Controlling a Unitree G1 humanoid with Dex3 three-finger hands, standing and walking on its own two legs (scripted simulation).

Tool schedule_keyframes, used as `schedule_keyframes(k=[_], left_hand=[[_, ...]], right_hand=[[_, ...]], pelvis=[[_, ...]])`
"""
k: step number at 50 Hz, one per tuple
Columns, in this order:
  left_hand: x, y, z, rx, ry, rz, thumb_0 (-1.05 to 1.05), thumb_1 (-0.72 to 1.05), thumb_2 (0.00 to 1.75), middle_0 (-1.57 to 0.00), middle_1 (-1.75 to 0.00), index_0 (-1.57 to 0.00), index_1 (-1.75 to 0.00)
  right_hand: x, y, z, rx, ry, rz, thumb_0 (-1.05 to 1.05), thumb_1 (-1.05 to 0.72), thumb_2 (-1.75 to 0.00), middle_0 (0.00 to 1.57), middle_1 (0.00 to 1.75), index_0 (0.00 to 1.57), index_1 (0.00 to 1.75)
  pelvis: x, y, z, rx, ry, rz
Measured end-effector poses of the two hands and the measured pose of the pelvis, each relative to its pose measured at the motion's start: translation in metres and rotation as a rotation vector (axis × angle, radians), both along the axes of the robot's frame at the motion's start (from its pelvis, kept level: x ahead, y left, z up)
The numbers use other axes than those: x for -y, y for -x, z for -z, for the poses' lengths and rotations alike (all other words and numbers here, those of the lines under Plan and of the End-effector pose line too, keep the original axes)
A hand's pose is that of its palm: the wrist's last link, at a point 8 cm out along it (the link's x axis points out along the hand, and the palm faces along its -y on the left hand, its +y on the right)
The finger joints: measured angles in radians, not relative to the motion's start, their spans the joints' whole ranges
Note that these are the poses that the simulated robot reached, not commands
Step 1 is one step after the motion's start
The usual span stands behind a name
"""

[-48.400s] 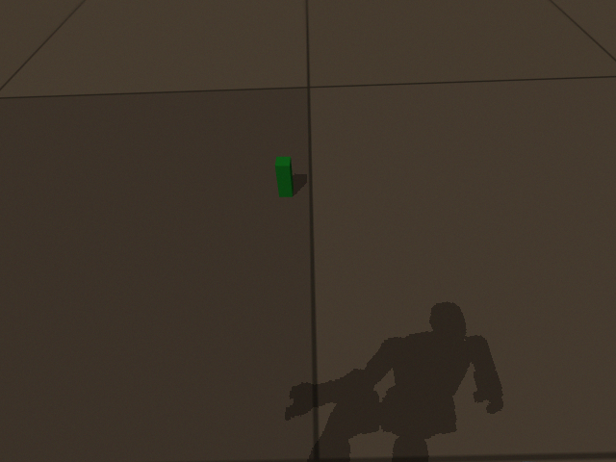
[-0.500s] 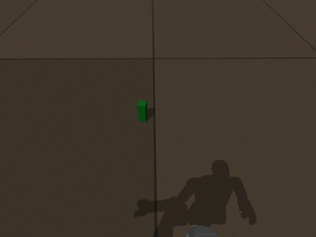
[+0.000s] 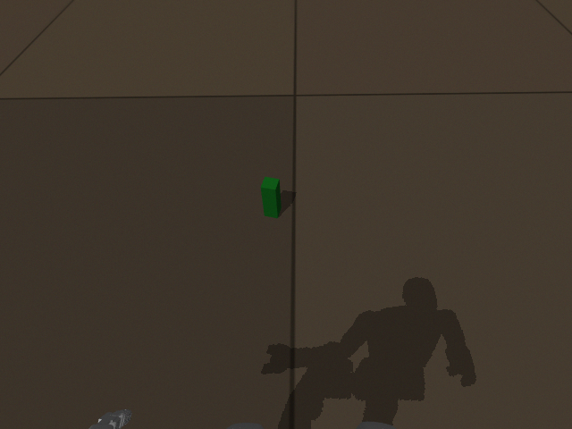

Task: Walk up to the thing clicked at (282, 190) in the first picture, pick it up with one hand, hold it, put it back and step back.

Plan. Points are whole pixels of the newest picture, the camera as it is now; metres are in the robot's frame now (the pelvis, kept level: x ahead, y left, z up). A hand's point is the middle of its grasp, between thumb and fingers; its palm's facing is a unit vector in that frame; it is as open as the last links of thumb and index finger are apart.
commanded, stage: step back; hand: left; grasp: from the side
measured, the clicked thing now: (271, 198) +1.04 +0.14 -0.66
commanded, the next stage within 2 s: stand in 0.16 s
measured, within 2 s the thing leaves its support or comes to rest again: neither
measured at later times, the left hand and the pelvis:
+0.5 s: hand out of the picture +0.10 +0.25 -0.14, palm faces -0.03 -0.95 -0.33, open 7.4 cm; pelvis +0.02 +0.00 +0.02, yaw +0 degrees
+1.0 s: hand out of the picture +0.09 +0.24 -0.13, palm faces -0.04 -0.94 -0.34, open 7.4 cm; pelvis +0.01 -0.01 +0.02, yaw +0 degrees
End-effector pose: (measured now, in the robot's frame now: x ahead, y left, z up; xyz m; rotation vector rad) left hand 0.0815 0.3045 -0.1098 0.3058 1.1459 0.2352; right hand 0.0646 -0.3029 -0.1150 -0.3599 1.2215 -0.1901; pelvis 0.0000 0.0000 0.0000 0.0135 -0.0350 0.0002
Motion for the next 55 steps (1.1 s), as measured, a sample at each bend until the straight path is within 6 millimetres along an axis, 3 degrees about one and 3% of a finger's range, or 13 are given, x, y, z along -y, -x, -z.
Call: schedule_keyframes(k=[9, 20, 41, 55], left_hand=[[-0.011, -0.021, -0.002, -0.006, 0.003, 0.015, 0.01, 0.91, 0.90, -0.20, -0.30, -0.20, -0.30], [0.004, -0.017, -0.009, -0.053, 0.030, 0.036, 0.01, 0.91, 0.90, -0.20, -0.30, -0.20, -0.30], [0.013, -0.001, -0.014, -0.094, 0.013, 0.035, 0.01, 0.91, 0.90, -0.20, -0.30, -0.20, -0.30], [0.019, 0.000, -0.014, -0.090, 0.015, 0.040, 0.00, 0.91, 0.90, -0.21, -0.30, -0.20, -0.30]], right_hand=[[-0.017, -0.033, -0.010, 0.028, -0.015, -0.004, 0.01, -0.90, -0.90, 0.21, 0.30, 0.20, 0.30], [-0.021, -0.058, -0.021, 0.087, -0.048, -0.013, 0.01, -0.90, -0.90, 0.21, 0.30, 0.20, 0.30], [-0.002, -0.017, -0.015, -0.013, -0.050, 0.035, 0.01, -0.90, -0.90, 0.21, 0.30, 0.20, 0.30], [0.003, -0.006, -0.014, -0.028, -0.048, 0.035, 0.01, -0.90, -0.90, 0.21, 0.30, 0.20, 0.30]], pelvis=[[-0.006, -0.009, -0.007, -0.005, 0.021, 0.006], [-0.006, -0.016, -0.019, 0.003, 0.015, 0.006], [0.006, -0.012, -0.023, 0.004, 0.012, 0.007], [0.011, -0.010, -0.023, 0.000, 0.012, 0.009]])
